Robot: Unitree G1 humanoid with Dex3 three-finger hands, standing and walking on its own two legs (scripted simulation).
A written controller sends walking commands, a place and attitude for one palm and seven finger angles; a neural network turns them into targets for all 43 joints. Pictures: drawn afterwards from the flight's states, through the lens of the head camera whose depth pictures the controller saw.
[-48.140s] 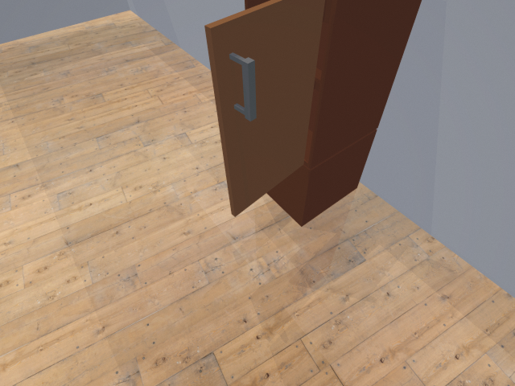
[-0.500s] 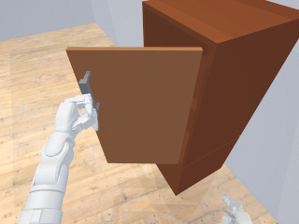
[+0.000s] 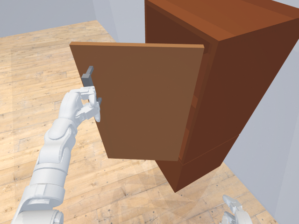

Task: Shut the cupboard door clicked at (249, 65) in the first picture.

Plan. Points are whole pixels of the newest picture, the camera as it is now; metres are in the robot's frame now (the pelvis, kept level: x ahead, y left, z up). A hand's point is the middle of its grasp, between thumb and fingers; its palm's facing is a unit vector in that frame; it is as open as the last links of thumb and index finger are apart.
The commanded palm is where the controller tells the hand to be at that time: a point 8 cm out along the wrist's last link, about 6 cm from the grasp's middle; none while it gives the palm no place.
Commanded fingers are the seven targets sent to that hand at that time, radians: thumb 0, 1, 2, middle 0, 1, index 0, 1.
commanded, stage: push the door shut along its arc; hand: left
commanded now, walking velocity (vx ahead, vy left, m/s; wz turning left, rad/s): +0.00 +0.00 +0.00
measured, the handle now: (93, 90) +0.45 +0.19 +0.13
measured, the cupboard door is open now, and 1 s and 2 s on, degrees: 59 36 22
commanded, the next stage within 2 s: pull the fist back off the door in 1.70 s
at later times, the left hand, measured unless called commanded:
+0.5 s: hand (102, 93) +0.44 +0.16 +0.13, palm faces -0.15 -0.99 -0.02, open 3.1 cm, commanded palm +0.43 +0.20 +0.13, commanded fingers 0.00 0.90 0.90 -1.30 -1.50 -1.30 -1.50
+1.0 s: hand (115, 82) +0.49 +0.13 +0.13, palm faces -0.29 -0.96 -0.01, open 3.2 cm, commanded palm +0.50 +0.17 +0.13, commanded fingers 0.00 0.90 0.90 -1.30 -1.50 -1.30 -1.50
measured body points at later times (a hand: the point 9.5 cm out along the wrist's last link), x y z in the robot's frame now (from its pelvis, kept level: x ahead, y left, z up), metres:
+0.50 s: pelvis -0.01 +0.00 -0.01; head +0.04 +0.00 +0.44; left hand +0.44 +0.21 +0.13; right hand +0.09 -0.27 -0.12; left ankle +0.02 +0.07 -0.73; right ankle +0.00 -0.08 -0.73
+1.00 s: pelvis +0.01 +0.01 -0.02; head +0.08 +0.02 +0.42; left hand +0.50 +0.19 +0.13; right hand +0.04 -0.26 -0.13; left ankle +0.02 +0.07 -0.73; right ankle +0.00 -0.08 -0.73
